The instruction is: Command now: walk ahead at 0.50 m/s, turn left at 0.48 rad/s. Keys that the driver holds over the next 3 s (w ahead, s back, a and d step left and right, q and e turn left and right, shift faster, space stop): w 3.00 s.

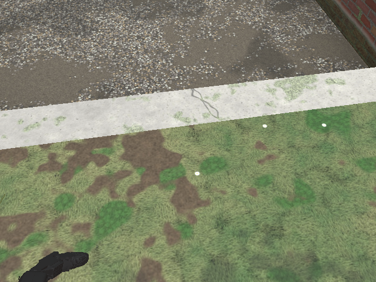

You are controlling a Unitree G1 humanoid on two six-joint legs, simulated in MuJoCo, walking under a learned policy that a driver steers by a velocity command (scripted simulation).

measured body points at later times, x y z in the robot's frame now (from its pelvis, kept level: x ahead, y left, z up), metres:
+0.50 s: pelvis +0.26 +0.04 +0.00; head +0.29 +0.05 +0.45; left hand +0.21 +0.32 -0.13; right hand +0.53 -0.16 -0.06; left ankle +0.35 +0.15 -0.73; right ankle +0.12 -0.12 -0.71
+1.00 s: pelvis +0.53 +0.05 +0.00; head +0.56 +0.04 +0.45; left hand +0.74 +0.29 -0.08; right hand +0.53 -0.25 -0.13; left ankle +0.35 +0.15 -0.72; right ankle +0.67 -0.05 -0.73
